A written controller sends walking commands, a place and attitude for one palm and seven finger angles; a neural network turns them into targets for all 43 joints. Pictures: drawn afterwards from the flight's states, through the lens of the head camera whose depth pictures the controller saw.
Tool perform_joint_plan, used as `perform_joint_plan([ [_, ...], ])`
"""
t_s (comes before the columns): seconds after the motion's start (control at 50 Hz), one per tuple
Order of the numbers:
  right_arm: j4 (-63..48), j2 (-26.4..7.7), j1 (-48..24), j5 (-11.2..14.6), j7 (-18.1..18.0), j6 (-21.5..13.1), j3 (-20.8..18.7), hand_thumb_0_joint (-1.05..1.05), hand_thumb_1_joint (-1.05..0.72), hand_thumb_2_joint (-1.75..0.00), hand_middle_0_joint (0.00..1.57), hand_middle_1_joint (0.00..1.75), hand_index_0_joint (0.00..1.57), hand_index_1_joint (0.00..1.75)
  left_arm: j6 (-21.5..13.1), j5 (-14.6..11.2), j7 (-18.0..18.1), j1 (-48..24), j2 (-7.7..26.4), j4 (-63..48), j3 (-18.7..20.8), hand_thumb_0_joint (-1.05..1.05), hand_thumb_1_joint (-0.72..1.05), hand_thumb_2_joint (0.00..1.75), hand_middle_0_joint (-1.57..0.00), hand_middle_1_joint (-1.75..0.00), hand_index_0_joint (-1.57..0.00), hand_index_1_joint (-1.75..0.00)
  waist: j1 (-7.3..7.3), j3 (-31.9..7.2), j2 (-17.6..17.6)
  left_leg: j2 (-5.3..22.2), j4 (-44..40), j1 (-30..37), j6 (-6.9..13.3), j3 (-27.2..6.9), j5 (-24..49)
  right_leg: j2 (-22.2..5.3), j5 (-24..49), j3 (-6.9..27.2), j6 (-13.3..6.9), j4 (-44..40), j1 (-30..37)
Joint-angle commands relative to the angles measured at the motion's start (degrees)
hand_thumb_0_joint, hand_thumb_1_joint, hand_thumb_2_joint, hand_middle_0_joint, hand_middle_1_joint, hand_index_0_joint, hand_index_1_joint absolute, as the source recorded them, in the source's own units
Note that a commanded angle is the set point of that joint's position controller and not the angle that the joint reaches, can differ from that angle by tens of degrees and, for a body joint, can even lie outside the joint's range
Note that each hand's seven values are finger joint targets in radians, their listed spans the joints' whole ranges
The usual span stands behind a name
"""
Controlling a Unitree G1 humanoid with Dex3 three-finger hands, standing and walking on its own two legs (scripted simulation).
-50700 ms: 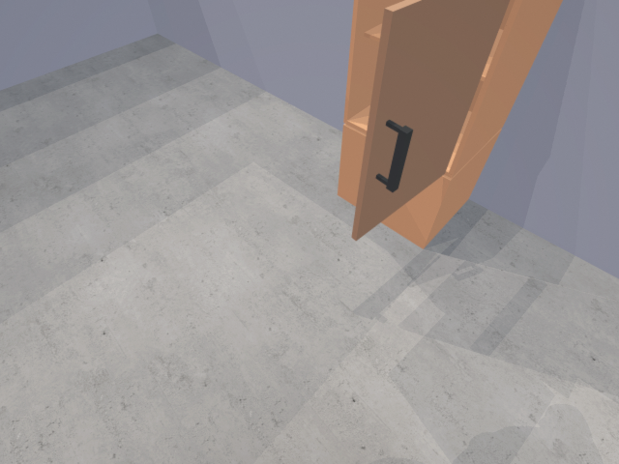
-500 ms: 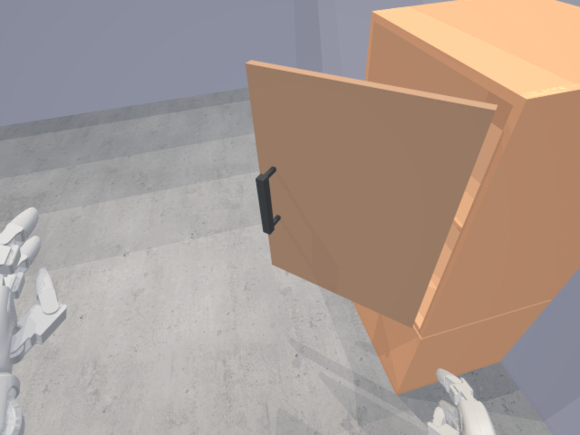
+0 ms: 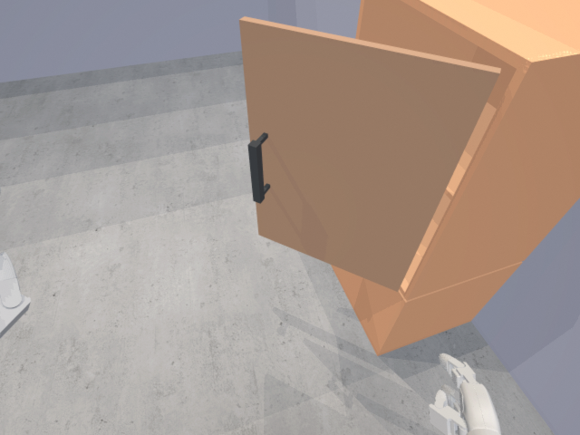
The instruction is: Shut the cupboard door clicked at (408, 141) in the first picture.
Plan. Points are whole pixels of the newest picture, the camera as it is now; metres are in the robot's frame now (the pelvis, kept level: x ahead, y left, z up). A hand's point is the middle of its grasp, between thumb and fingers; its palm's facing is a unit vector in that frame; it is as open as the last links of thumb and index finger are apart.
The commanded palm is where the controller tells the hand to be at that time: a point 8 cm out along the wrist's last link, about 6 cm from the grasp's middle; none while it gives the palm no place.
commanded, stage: step back with the hand held close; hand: left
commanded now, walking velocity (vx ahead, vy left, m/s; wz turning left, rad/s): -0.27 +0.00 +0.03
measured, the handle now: (261, 168) +0.67 +0.11 -0.05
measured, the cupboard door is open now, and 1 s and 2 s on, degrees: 44 44 44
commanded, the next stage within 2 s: stop stepping back and stand still in 0.84 s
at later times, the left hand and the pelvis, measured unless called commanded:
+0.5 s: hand out of the picture +0.12 +0.25 +0.17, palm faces +0.47 -0.77 -0.43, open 7.4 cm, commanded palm +0.05 +0.29 +0.18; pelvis -0.08 -0.02 -0.01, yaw +3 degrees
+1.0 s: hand out of the picture +0.03 +0.21 +0.20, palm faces +0.40 -0.82 -0.41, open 7.4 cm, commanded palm -0.04 +0.26 +0.18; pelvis -0.18 -0.04 -0.02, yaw +0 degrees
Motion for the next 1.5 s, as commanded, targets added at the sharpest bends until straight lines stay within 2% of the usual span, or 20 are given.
perform_joint_plan([
  [0.0,-8.30,-8.52,-4.42,0.12,-0.86,-3.73,-2.75,0.00,-0.90,-0.90,0.20,0.30,0.20,0.30,-4.02,0.78,1.35,-1.48,7.58,-8.87,6.11,0.00,0.90,0.90,-0.20,-0.30,-0.20,-0.30,-0.04,-3.92,2.84,9.55,-15.08,-20.84,1.46,-10.14,-14.63,0.57,9.95,1.44,-1.13,5.27,18.52],
  [0.24,-7.47,-8.53,-2.24,-0.88,-0.67,-7.60,-2.56,0.00,-0.90,-0.90,0.20,0.30,0.20,0.30,-7.59,3.00,2.33,-8.48,8.65,-14.69,7.59,0.00,0.90,0.90,-0.20,-0.30,-0.20,-0.30,-0.39,-3.06,5.77,9.46,-12.73,-30.44,2.41,-11.32,-29.50,1.20,-0.30,3.87,-1.91,9.40,19.56],
  [0.34,-5.56,-6.69,-0.84,-1.25,0.70,-7.10,-2.64,0.00,-0.90,-0.90,0.20,0.30,0.20,0.30,-7.64,2.18,2.93,-6.52,8.80,-11.23,6.51,0.00,0.90,0.90,-0.20,-0.30,-0.20,-0.30,-0.86,-0.20,-6.06,2.73,4.45,-15.62,-2.39,-6.19,-18.35,-9.49,-15.54,17.14,-7.65,-9.89,-3.19],
  [0.4,-4.18,-5.58,-0.89,-1.04,1.26,-6.09,-2.39,0.00,-0.90,-0.90,0.20,0.30,0.20,0.30,-7.28,1.46,3.75,-4.78,9.35,-10.36,5.81,0.00,0.90,0.90,-0.20,-0.30,-0.20,-0.30,-1.33,-2.73,-10.74,1.69,9.12,-5.97,-3.26,-4.93,-10.97,-13.20,-15.03,15.23,-8.97,-14.03,-9.25],
  [0.48,-5.27,-7.21,-2.29,-0.49,0.15,-5.59,-2.74,0.00,-0.90,-0.90,0.20,0.30,0.20,0.30,-7.73,1.18,4.48,-2.68,12.50,-13.85,9.18,0.00,0.90,0.90,-0.20,-0.30,-0.20,-0.30,-1.32,-4.18,-0.72,5.78,-5.59,-9.88,-0.28,-11.01,-15.64,-4.19,-13.53,5.52,-4.19,-4.47,-4.93],
  [0.54,-6.51,-7.71,-4.09,-0.97,-0.48,-6.97,-3.06,0.00,-0.90,-0.90,0.20,0.30,0.20,0.30,-8.52,2.01,3.96,-2.43,11.13,-17.11,10.84,0.00,0.90,0.90,-0.20,-0.30,-0.20,-0.30,0.14,-6.71,15.86,19.17,-24.44,-31.19,5.43,-24.46,-30.32,6.35,-5.32,-1.24,-1.00,24.12,16.90],
  [0.7,-1.88,-5.93,-2.99,-1.93,0.82,-10.68,-2.93,0.00,-0.90,-0.90,0.20,0.30,0.20,0.30,-8.70,-0.78,2.02,-1.22,7.79,-16.73,7.10,0.00,0.90,0.90,-0.20,-0.30,-0.20,-0.30,-0.26,-5.56,12.52,15.53,-19.25,-8.74,-0.70,-13.65,-13.84,5.33,-15.49,-2.18,-3.32,0.81,6.17],
  [0.78,2.22,-5.17,-1.07,-2.21,0.77,-10.97,-3.15,0.00,-0.90,-0.90,0.20,0.30,0.20,0.30,-10.39,0.34,2.63,-8.19,11.08,-16.73,6.80,0.00,0.90,0.90,-0.20,-0.30,-0.20,-0.30,-0.95,-13.45,0.31,10.33,-1.52,14.14,-4.32,-3.88,19.55,-4.88,11.97,8.06,-4.56,-12.05,-3.36],
  [0.84,0.20,-5.48,-3.70,0.42,-0.83,-11.65,-4.51,0.00,-0.90,-0.90,0.20,0.30,0.20,0.30,-10.50,0.21,2.10,-17.98,12.68,-20.38,5.57,0.00,0.90,0.90,-0.20,-0.30,-0.20,-0.30,-2.43,-21.93,-7.42,7.34,-0.01,27.23,-2.26,0.94,38.05,-0.65,45.52,0.87,4.41,-1.37,-1.03],
  [0.9,-3.07,-5.03,-6.95,-0.29,0.10,-10.08,-3.46,0.00,-0.90,-0.90,0.20,0.30,0.20,0.30,-8.31,-1.16,0.38,-6.17,12.53,-15.99,9.21,0.00,0.90,0.90,-0.20,-0.30,-0.20,-0.30,0.39,-18.11,5.69,14.06,-9.55,21.45,1.44,-6.65,31.81,4.98,1.08,-1.47,1.93,7.24,-2.46],
  [0.96,-5.24,-5.47,-8.57,-1.35,0.93,-7.61,-2.84,0.00,-0.90,-0.90,0.20,0.30,0.20,0.30,-6.42,-2.29,-0.28,0.04,11.17,-11.76,11.02,0.00,0.90,0.90,-0.20,-0.30,-0.20,-0.30,0.61,-3.63,17.99,11.89,-20.77,-11.29,-4.69,-4.12,-22.08,6.87,-21.50,-5.92,-4.83,-0.15,9.08],
  [0.98,-5.84,-5.15,-7.57,-1.26,0.87,-6.33,-3.15,0.00,-0.90,-0.90,0.20,0.30,0.20,0.30,-5.69,-1.80,-0.15,1.36,13.28,-10.75,13.03,0.00,0.90,0.90,-0.20,-0.30,-0.20,-0.30,0.25,-2.39,12.64,6.27,-11.33,-12.95,-7.42,0.73,-23.05,3.27,-24.20,-2.01,-6.79,-7.50,6.89],
  [1.0,-5.37,-3.07,-6.01,-0.54,1.09,-5.36,-2.89,0.00,-0.90,-0.90,0.20,0.30,0.20,0.30,-5.61,-1.70,0.01,2.02,12.33,-10.20,10.93,0.00,0.90,0.90,-0.20,-0.30,-0.20,-0.30,0.00,0.16,-5.27,-0.47,15.37,-4.57,-9.85,5.76,-14.21,-10.70,-35.93,15.05,-10.73,-22.57,-12.40],
  [1.02,-4.76,-4.02,-5.97,-0.33,1.21,-5.22,-3.18,0.00,-0.90,-0.90,0.20,0.30,0.20,0.30,-5.37,-1.28,0.94,-0.74,14.21,-12.88,10.21,0.00,0.90,0.90,-0.20,-0.30,-0.20,-0.30,0.89,4.51,-16.08,-2.30,38.47,-6.28,-8.50,-4.24,-12.60,-23.53,-42.64,31.91,-14.83,-30.29,-27.55],
  [1.1,-4.28,-3.21,-3.48,-0.66,-0.05,-5.20,-0.74,0.00,-0.90,-0.90,0.20,0.30,0.20,0.30,-3.59,-0.04,1.72,-3.08,9.69,-9.37,6.05,0.00,0.90,0.90,-0.20,-0.30,-0.20,-0.30,-1.71,5.83,-8.73,6.03,23.24,-13.62,-5.52,-5.06,-6.03,-11.67,-12.42,6.55,-9.85,-17.05,-8.43],
  [1.18,-1.56,-6.06,-1.65,-0.40,-1.78,-8.92,-2.32,0.00,-0.90,-0.90,0.20,0.30,0.20,0.30,-3.55,1.80,3.87,-13.94,7.11,-7.45,0.65,0.00,0.90,0.90,-0.20,-0.30,-0.20,-0.30,-1.12,-0.62,-2.85,2.55,-7.41,3.51,-3.01,0.55,1.74,-8.07,15.10,4.39,-6.22,-5.26,4.97],
  [1.24,-3.57,-7.73,0.15,0.09,-1.37,-10.21,-3.33,0.00,-0.90,-0.90,0.20,0.30,0.20,0.30,-4.44,2.33,4.57,-14.75,8.96,-17.68,1.27,0.00,0.90,0.90,-0.20,-0.30,-0.20,-0.30,0.23,-10.04,10.07,14.38,-6.53,20.11,0.46,-10.82,29.64,-1.23,1.67,0.11,-1.43,5.03,-1.53],
  [1.28,-2.43,-5.60,1.22,-1.22,-0.25,-11.19,-2.43,0.00,-0.90,-0.90,0.20,0.30,0.20,0.30,-4.65,2.10,4.17,-9.77,12.40,-21.94,5.24,0.00,0.90,0.90,-0.20,-0.30,-0.20,-0.30,-0.99,-12.18,13.32,13.85,-8.11,23.17,-0.23,-12.60,42.00,1.17,-4.82,-3.38,-1.36,7.87,-4.19],
  [1.42,-3.08,-5.16,-1.91,-1.30,1.25,-9.53,-1.60,0.00,-0.90,-0.90,0.20,0.30,0.20,0.30,-4.81,0.42,3.37,4.17,10.59,-17.44,8.95,0.00,0.90,0.90,-0.20,-0.30,-0.20,-0.30,-1.15,-5.41,9.67,13.56,-15.86,1.06,-0.08,-8.76,-7.49,2.28,-6.11,-6.41,-2.35,-3.50,9.58],
  [1.48,-3.40,-4.86,-0.90,-1.25,1.13,-5.98,-1.79,0.00,-0.90,-0.90,0.20,0.30,0.20,0.30,-3.24,0.24,3.09,7.25,9.90,-6.59,10.22,0.00,0.90,0.90,-0.20,-0.30,-0.20,-0.30,-1.33,-2.66,2.18,8.35,-5.38,-12.06,-2.26,-3.84,-19.03,-3.86,-12.16,4.06,-7.37,-9.37,15.12],
])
